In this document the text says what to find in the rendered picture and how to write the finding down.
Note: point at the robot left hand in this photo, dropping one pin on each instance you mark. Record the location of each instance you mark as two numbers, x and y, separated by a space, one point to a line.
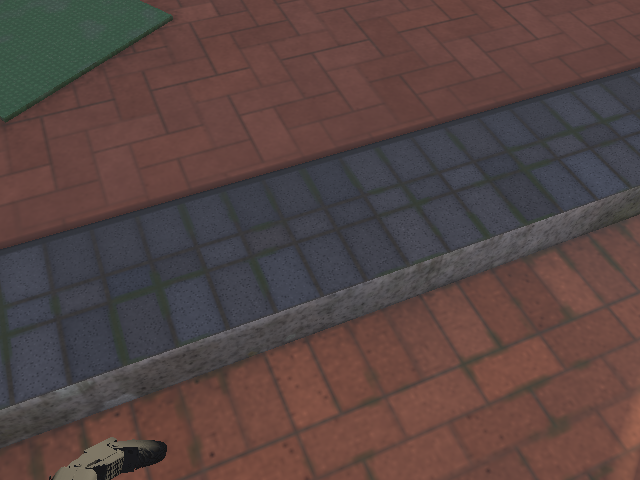
109 458

